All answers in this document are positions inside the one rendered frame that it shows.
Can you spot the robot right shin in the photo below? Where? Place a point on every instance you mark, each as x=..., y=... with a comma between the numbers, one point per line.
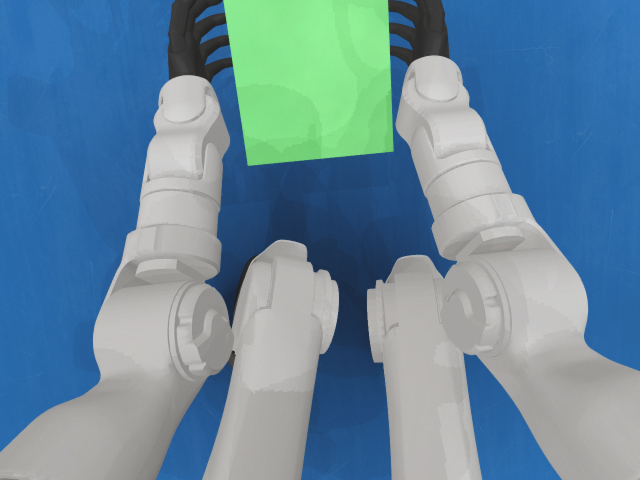
x=418, y=263

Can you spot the robot left hand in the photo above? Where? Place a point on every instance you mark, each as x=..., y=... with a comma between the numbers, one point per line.
x=186, y=56

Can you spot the robot right forearm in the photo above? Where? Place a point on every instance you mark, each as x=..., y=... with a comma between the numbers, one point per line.
x=474, y=209

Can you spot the robot shin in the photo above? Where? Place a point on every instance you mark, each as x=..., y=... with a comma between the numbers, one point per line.
x=256, y=288
x=418, y=263

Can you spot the carton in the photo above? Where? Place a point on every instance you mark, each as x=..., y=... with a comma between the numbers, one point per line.
x=313, y=77

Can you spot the robot right hand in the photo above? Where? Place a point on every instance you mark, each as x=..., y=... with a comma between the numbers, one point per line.
x=428, y=38

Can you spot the left robot upper arm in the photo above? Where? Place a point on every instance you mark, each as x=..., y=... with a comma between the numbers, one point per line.
x=155, y=346

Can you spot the right robot upper arm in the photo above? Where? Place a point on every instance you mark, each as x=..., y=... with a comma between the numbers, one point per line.
x=524, y=313

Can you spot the robot left forearm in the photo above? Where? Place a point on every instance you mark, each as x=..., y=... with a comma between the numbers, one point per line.
x=176, y=233

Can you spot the robot left shin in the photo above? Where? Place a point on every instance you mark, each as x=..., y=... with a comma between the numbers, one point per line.
x=256, y=288

